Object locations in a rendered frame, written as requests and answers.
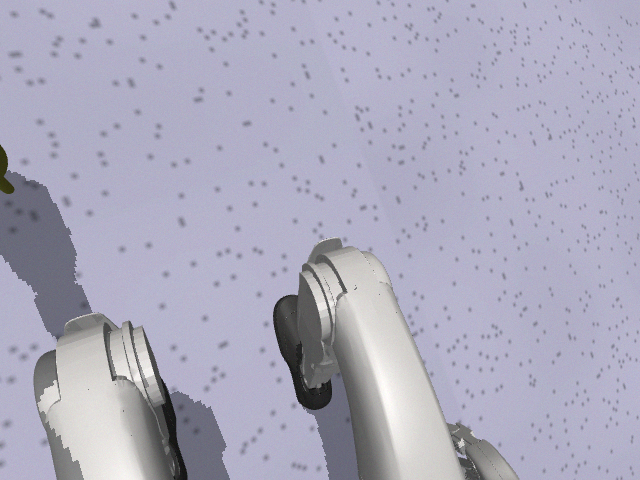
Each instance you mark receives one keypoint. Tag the mug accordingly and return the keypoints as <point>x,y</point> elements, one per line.
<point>5,186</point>

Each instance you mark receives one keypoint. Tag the left robot foot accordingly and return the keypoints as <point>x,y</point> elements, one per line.
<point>170,417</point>

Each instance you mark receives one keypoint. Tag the right robot hand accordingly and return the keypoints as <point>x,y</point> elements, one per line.
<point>483,461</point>

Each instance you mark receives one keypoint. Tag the right robot foot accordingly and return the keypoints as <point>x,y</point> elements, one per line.
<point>285,325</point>

